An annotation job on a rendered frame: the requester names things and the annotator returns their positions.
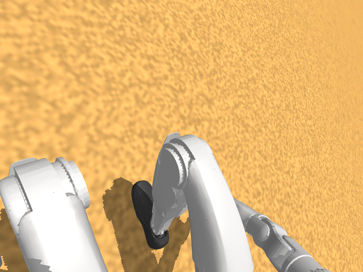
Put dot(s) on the right robot foot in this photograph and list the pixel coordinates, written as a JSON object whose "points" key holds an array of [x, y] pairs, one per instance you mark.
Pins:
{"points": [[143, 204]]}

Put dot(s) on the right robot arm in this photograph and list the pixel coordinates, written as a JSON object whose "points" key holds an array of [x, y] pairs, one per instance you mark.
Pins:
{"points": [[285, 254]]}

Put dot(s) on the right robot hand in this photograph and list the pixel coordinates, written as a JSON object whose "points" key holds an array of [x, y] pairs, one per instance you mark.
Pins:
{"points": [[245, 212]]}

